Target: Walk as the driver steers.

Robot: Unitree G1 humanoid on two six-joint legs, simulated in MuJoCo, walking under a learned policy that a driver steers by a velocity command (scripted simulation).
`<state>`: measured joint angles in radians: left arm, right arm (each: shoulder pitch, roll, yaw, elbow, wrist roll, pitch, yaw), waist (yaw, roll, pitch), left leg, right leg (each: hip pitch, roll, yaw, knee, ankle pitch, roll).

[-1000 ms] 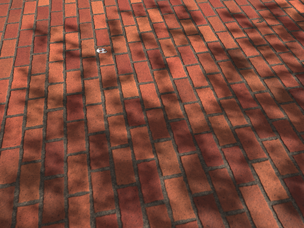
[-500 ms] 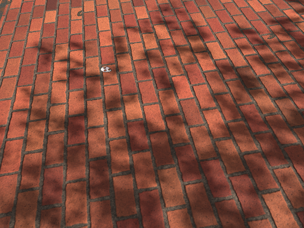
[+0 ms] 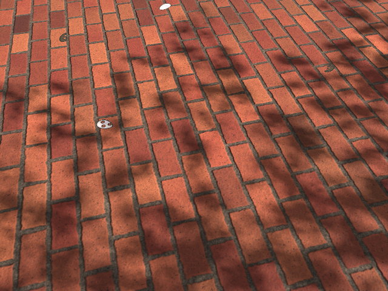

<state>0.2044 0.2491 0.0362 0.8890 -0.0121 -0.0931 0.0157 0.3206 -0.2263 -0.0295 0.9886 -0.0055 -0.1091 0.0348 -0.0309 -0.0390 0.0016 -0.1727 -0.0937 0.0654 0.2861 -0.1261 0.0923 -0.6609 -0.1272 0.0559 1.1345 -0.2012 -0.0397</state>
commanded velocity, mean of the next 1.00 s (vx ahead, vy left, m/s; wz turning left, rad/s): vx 0.32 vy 0.00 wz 0.32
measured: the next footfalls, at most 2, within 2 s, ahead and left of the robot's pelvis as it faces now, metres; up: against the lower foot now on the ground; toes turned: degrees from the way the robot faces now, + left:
right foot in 0.30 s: +0.34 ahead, -0.17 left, +0.00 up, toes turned -1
left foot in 0.78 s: +0.50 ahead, +0.07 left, +0.00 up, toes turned +17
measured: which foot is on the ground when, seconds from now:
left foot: down 0.00-0.30, up 0.32-0.76, down 0.78-1.00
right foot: up 0.00-0.28, down 0.30-0.80, up 0.82-1.00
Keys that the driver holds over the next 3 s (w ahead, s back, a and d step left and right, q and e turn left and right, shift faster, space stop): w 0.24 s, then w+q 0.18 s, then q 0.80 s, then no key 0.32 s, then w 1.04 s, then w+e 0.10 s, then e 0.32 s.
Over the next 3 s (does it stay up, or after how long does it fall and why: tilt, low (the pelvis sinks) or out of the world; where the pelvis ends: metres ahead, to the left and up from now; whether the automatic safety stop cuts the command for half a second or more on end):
stays up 0.93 0.25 -0.01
